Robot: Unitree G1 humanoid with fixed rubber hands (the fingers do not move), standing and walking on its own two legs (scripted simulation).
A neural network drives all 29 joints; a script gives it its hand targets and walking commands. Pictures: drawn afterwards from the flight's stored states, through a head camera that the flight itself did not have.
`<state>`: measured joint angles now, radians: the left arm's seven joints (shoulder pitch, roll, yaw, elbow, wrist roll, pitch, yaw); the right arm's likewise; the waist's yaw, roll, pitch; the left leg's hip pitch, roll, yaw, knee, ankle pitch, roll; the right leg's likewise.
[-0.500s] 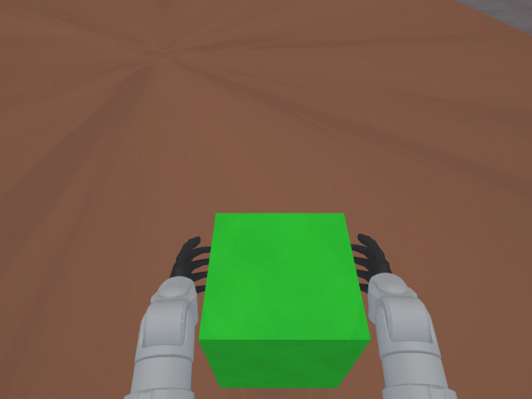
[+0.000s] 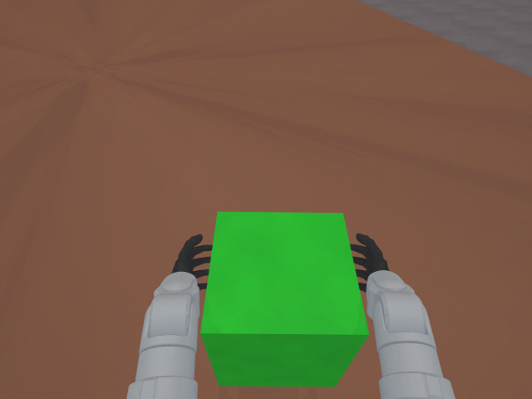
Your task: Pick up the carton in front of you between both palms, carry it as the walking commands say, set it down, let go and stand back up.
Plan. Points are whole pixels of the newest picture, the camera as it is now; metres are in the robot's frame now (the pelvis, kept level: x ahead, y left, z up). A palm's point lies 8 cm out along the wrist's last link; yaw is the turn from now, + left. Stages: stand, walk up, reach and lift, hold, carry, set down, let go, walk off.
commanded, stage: hold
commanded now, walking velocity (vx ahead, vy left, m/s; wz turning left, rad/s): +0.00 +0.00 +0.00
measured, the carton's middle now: (278, 302) +0.29 +0.00 -0.04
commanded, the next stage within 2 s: set down in 0.14 s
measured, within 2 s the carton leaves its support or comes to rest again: neither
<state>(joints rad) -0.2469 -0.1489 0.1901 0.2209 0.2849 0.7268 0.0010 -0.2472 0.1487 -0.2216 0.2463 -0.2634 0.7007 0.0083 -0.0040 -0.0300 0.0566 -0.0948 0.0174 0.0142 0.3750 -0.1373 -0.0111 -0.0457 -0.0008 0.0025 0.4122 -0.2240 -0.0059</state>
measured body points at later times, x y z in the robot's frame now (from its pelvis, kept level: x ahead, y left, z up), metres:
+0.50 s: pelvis -0.01 +0.03 -0.02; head +0.00 +0.04 +0.43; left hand +0.33 +0.18 +0.00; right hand +0.34 -0.12 +0.00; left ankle +0.05 +0.13 -0.74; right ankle +0.01 -0.11 -0.74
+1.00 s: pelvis -0.03 +0.00 -0.13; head +0.19 +0.02 +0.26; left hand +0.39 +0.18 -0.21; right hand +0.40 -0.13 -0.20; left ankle +0.05 +0.13 -0.74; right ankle +0.01 -0.11 -0.74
